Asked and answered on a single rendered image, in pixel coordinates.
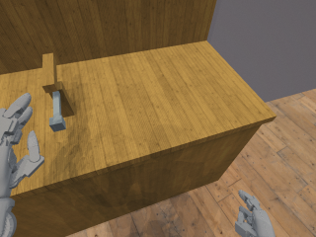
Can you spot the left robot hand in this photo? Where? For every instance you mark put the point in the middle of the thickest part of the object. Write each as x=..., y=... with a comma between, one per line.
x=11, y=123

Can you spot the right robot hand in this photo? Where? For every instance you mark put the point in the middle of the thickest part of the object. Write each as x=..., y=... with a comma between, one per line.
x=258, y=222

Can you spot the tap lever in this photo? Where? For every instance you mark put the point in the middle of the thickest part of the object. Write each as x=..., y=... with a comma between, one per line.
x=57, y=122

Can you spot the counter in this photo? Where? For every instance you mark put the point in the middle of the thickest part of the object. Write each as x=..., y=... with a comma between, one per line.
x=151, y=109

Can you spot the left robot forearm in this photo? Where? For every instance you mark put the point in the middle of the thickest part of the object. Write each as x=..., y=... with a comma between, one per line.
x=8, y=221

